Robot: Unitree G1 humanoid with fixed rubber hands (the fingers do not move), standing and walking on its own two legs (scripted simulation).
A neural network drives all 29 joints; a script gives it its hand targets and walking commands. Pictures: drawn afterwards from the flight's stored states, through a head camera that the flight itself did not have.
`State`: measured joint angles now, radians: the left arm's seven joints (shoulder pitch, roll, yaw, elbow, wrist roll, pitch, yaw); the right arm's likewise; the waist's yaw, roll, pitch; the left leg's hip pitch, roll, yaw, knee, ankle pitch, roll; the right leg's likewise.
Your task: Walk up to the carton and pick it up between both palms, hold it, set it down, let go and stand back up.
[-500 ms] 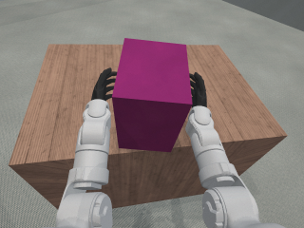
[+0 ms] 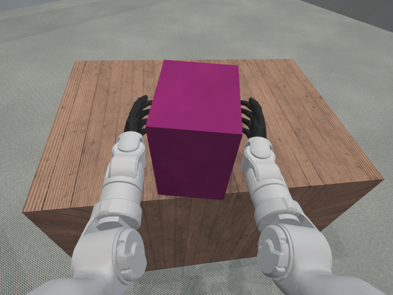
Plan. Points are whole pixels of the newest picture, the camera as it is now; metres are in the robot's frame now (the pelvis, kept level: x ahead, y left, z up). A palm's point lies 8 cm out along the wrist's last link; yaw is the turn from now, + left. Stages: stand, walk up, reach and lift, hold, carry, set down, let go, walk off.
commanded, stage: set down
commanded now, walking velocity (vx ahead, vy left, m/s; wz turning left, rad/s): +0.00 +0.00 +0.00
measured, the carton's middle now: (195, 134) +0.44 +0.02 +0.07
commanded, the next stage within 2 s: none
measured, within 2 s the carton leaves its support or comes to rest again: rests again in 0.76 s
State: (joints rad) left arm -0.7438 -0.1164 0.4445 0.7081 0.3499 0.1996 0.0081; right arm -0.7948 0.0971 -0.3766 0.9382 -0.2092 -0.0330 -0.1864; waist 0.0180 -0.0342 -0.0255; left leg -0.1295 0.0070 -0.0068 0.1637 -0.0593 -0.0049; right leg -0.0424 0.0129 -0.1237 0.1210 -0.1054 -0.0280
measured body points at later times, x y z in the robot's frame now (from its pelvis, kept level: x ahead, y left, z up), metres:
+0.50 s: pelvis +0.01 +0.01 +0.00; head +0.03 +0.01 +0.45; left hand +0.43 +0.14 +0.08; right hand +0.43 -0.11 +0.09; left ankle +0.02 +0.12 -0.75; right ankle -0.03 -0.09 -0.75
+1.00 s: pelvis +0.00 +0.01 +0.00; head +0.04 +0.01 +0.45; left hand +0.42 +0.15 +0.06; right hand +0.43 -0.11 +0.07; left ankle +0.02 +0.12 -0.75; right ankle -0.03 -0.09 -0.75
